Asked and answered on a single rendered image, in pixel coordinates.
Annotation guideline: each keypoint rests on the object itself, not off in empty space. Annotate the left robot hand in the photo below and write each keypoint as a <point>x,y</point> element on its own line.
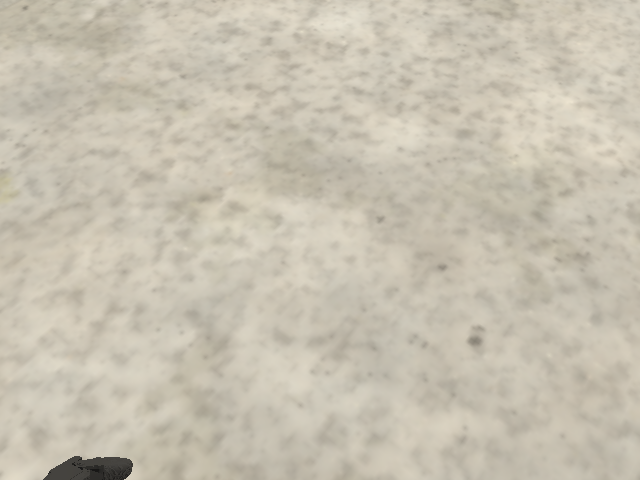
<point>107,468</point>

